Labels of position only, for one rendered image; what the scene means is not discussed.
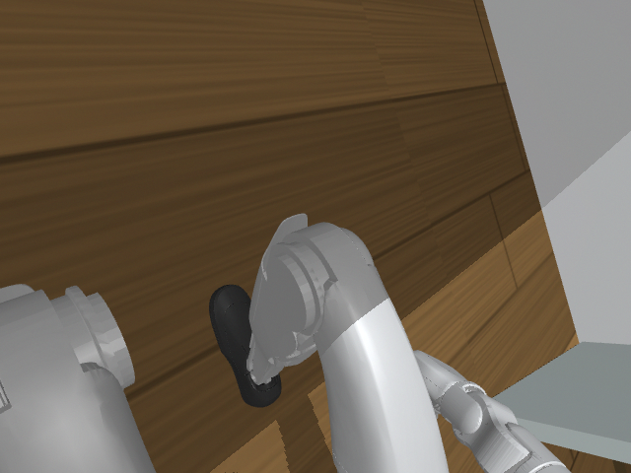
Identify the right robot foot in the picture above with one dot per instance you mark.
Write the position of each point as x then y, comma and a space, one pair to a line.
229, 313

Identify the right robot arm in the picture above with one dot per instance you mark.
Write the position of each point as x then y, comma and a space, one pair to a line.
490, 429

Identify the right robot hand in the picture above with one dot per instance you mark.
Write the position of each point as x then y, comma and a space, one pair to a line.
438, 376

